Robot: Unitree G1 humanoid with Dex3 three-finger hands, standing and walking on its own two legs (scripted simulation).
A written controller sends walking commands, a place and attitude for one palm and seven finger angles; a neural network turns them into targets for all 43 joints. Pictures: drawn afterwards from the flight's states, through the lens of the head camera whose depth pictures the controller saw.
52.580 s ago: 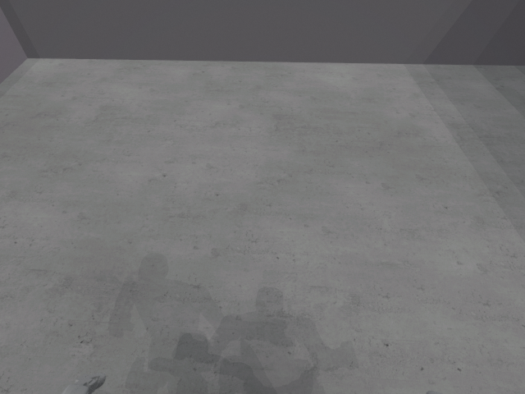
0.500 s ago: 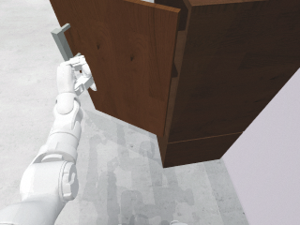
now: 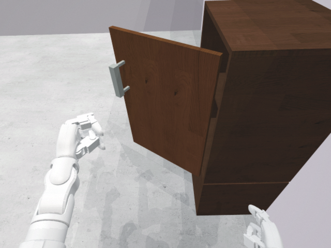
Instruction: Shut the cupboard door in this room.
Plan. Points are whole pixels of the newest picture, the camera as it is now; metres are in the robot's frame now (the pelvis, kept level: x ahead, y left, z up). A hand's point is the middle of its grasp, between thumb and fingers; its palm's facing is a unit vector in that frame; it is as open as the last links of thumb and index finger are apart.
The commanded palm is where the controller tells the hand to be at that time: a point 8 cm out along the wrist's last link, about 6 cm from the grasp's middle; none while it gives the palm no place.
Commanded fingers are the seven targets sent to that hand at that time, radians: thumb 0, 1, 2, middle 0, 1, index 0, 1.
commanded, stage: draw the hand back to the body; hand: left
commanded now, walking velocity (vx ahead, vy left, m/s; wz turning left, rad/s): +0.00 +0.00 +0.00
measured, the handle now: (121, 78) +0.67 +0.21 +0.07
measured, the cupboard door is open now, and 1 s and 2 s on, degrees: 56 56 56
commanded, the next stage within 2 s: step back with the hand held close in 0.94 s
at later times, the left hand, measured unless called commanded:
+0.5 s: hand (33, 170) +0.22 +0.27 +0.15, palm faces +0.43 -0.82 -0.39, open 5.6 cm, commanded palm +0.17 +0.30 +0.18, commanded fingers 0.00 0.90 0.90 -0.25 -0.36 -0.25 -0.36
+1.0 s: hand (21, 176) +0.20 +0.27 +0.17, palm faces +0.46 -0.78 -0.41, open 7.4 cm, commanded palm +0.15 +0.31 +0.18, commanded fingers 0.00 0.90 0.90 -0.20 -0.30 -0.20 -0.30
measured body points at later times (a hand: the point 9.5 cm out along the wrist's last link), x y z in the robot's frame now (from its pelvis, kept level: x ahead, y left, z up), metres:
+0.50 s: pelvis +0.02 +0.01 +0.01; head +0.00 -0.02 +0.46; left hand +0.19 +0.31 +0.18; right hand +0.20 -0.21 -0.09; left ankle +0.01 +0.11 -0.74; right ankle +0.00 -0.10 -0.74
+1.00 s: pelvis +0.01 +0.01 +0.01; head -0.01 -0.02 +0.46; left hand +0.17 +0.31 +0.19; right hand +0.20 -0.21 -0.08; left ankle +0.01 +0.11 -0.74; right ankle +0.00 -0.10 -0.74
